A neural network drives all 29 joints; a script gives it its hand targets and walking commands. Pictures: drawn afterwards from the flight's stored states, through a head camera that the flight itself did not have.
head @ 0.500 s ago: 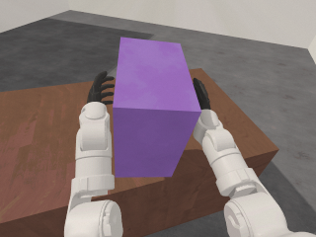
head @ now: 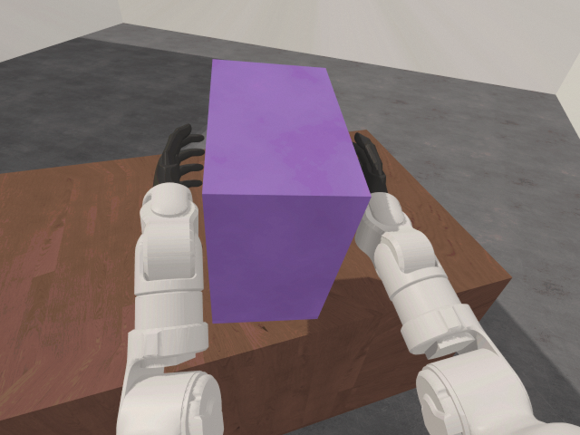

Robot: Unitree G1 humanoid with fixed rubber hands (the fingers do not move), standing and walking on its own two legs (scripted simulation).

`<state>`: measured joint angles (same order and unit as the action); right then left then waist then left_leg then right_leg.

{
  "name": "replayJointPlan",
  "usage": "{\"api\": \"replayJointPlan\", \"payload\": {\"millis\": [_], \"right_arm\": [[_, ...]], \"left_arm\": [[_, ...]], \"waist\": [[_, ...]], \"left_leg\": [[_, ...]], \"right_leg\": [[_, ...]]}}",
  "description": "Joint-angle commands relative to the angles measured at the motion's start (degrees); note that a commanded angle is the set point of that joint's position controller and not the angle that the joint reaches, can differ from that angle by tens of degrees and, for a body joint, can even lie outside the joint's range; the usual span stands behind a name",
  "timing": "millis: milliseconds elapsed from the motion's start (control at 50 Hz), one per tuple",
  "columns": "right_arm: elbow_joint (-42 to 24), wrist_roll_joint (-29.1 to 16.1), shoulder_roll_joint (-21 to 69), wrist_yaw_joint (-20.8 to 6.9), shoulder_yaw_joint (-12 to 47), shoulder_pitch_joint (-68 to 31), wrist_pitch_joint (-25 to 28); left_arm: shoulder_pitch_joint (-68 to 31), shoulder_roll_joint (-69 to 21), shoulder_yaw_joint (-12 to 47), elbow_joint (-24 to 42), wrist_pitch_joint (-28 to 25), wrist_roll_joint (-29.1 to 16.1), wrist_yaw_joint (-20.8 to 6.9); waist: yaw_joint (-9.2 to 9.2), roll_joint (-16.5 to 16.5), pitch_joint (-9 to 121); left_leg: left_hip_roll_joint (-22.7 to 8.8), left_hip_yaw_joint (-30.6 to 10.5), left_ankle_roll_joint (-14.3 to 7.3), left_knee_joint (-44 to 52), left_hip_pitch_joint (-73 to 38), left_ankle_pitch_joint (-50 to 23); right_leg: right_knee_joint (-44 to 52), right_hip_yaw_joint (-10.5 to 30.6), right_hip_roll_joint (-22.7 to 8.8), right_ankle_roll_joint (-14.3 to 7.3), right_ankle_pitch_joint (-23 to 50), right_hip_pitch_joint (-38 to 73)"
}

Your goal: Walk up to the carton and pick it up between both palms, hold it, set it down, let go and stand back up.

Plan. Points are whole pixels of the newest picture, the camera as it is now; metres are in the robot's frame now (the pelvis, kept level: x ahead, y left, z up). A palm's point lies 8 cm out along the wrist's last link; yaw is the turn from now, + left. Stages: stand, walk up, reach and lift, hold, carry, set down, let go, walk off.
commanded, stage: hold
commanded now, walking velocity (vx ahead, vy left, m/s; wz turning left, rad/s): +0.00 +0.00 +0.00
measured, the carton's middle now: (268, 197) +0.42 +0.00 +0.14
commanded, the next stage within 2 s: none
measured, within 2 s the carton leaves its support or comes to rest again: neither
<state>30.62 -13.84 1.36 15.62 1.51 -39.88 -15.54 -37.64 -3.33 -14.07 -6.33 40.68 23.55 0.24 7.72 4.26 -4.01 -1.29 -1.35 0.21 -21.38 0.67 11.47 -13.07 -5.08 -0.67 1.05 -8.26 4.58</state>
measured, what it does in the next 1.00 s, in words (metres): stands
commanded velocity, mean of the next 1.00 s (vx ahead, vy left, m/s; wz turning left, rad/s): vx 0.00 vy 0.00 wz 0.00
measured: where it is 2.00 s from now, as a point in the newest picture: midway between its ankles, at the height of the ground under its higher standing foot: outside the picture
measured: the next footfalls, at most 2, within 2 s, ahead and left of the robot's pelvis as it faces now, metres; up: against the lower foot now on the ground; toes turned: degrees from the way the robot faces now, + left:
none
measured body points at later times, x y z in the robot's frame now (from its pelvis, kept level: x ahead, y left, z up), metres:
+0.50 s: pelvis -0.01 -0.01 +0.00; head -0.07 +0.02 +0.45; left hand +0.37 +0.14 +0.23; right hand +0.37 -0.12 +0.21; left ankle +0.02 +0.12 -0.75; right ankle +0.00 -0.13 -0.75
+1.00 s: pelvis -0.01 -0.01 +0.00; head -0.06 +0.02 +0.45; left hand +0.38 +0.14 +0.22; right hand +0.37 -0.12 +0.21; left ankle +0.02 +0.12 -0.75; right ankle +0.00 -0.13 -0.75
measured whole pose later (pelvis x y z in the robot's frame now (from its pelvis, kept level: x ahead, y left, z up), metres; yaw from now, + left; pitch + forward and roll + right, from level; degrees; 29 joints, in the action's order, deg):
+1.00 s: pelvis -0.01 -0.01 +0.00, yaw +0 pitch -11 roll -1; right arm 32.6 -13.4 1.8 16.5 1.4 -43.3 -18.0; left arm -40.0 -3.5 -17.9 -7.1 43.1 24.8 -2.9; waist 5.4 3.6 -3.6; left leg -1.4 -1.4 0.7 -19.8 -1.1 10.4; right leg -14.0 -4.9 -0.5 0.4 -8.5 5.3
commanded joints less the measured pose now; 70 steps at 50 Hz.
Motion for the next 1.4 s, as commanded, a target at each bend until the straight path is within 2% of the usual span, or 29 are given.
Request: {"api": "replayJointPlan", "payload": {"millis": [0,40,80,140,180,240,300,440,620,700,920,1200,1380], "right_arm": [[-16.05,-1.26,28.87,-5.2,17.36,-38.43,3.55],[-16.67,-1.54,29.96,-5.41,18.77,-40.15,3.62],[-19.04,-2.97,31.69,-5.08,21.63,-43.14,3.82],[-20.08,-4.33,33.15,-4.08,23.72,-45.58,3.19],[-17.7,-3.52,33.16,-3.83,22.08,-44.59,2.16],[-12.59,-0.43,32.51,-4.55,16.32,-43.16,0.7],[-9.79,1.17,32.46,-5.11,12.29,-44.26,0.07],[-11.13,-0.46,33.27,-4.49,14.27,-46.35,1.38],[-13.86,-3.03,33.15,-4.26,18.53,-45.71,2.15],[-14.18,-2.96,32.99,-4.33,18.68,-44.83,2.09],[-15.05,-2.65,32.25,-3.99,18.01,-43.08,1.21],[-15.57,-2.63,32.6,-4.0,18.92,-43.22,1.19],[-14.46,-2.02,32.81,-4.11,17.87,-43.67,1.24]], "left_arm": [[-28.37,-36.13,24.42,0.66,-1.53,-8.13,-8.63],[-29.4,-35.62,23.88,1.34,-1.39,-7.99,-8.73],[-30.76,-35.47,23.89,3.0,-1.28,-8.43,-8.63],[-32.55,-34.91,23.49,3.58,-0.81,-9.01,-8.71],[-33.28,-34.14,21.82,1.54,-0.1,-8.43,-9.29],[-34.28,-33.23,18.65,-4.14,0.89,-6.95,-10.83],[-35.73,-33.87,18.12,-7.33,0.93,-7.06,-11.85],[-36.89,-34.33,17.41,-6.82,-0.36,-7.44,-12.07],[-36.36,-34.62,19.71,-2.02,-0.77,-7.91,-10.54],[-35.64,-34.82,20.28,-1.23,-0.55,-7.87,-10.26],[-34.1,-35.05,21.73,-0.09,0.27,-8.35,-10.88],[-34.2,-34.35,21.15,0.34,0.28,-8.13,-10.87],[-34.8,-34.19,20.16,-1.32,0.2,-7.83,-11.18]], "waist": [[0.69,-7.33,19.49],[-0.99,-7.0,20.07],[-3.04,-7.0,23.22],[-4.35,-5.93,24.76],[-3.98,-4.7,21.69],[-2.61,-3.34,15.05],[-1.28,-3.93,14.06],[-0.89,-5.0,19.94],[-2.64,-6.58,22.12],[-2.64,-6.24,21.2],[-0.95,-6.32,19.77],[-1.95,-5.88,19.99],[-1.82,-5.4,19.53]], "left_leg": [[2.11,1.54,3.79,1.61,-9.1,-21.22],[2.36,1.78,3.05,2.15,-8.07,-20.36],[2.89,1.88,2.44,1.01,-8.8,-23.02],[3.45,2.28,1.54,0.53,-9.28,-22.56],[3.58,3.08,0.73,2.26,-7.76,-16.83],[3.48,4.46,-0.64,6.36,-3.26,-5.01],[3.58,4.73,-0.82,7.5,-0.68,-0.28],[3.86,4.02,0.5,4.45,-3.76,-9.49],[3.59,3.15,1.39,2.45,-6.75,-16.97],[3.43,3.22,1.41,2.55,-7.05,-17.19],[3.22,3.24,2.2,2.7,-6.74,-16.84],[3.39,3.3,1.61,3.0,-6.55,-15.81],[3.51,3.6,1.11,3.6,-5.86,-13.52]], "right_leg": [[-0.38,-2.31,4.73,1.57,11.5,1.42],[-0.53,-1.74,4.52,1.42,11.43,2.63],[-0.95,-1.14,4.52,1.29,14.09,4.32],[-1.06,-0.65,4.28,1.74,15.38,4.49],[-0.3,-0.55,3.86,2.1,11.36,3.11],[1.39,-0.5,3.12,2.14,1.15,0.42],[1.51,-0.39,2.81,1.96,-2.92,-0.53],[-0.19,-1.4,3.45,2.39,6.96,3.0],[-0.69,-1.55,4.12,2.04,8.56,2.33],[-0.52,-1.42,4.28,1.88,8.19,2.22],[-0.34,-1.54,4.2,1.96,8.54,2.74],[-0.37,-1.4,4.01,2.04,8.69,2.9],[-0.18,-1.3,3.8,2.2,7.86,2.68]]}}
